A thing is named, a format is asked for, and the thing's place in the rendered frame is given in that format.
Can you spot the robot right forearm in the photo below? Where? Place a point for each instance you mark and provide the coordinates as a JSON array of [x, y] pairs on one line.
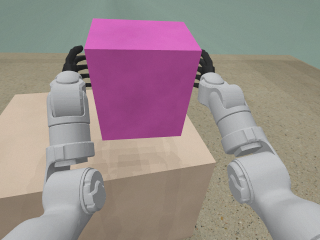
[[240, 134]]

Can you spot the pedestal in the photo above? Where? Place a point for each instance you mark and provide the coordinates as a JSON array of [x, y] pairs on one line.
[[155, 187]]

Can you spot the carton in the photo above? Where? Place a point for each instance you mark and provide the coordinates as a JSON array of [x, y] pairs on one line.
[[142, 74]]

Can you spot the left robot hand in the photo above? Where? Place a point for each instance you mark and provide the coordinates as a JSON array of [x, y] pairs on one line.
[[71, 62]]

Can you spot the robot left upper arm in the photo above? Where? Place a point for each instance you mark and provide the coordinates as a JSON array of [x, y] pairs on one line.
[[70, 198]]

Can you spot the right robot hand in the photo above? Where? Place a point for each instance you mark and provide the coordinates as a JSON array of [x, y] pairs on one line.
[[207, 66]]

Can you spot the robot left forearm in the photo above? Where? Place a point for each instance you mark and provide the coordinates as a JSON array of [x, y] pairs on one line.
[[68, 119]]

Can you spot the robot right upper arm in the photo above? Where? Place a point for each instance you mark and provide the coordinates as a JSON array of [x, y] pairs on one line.
[[260, 180]]

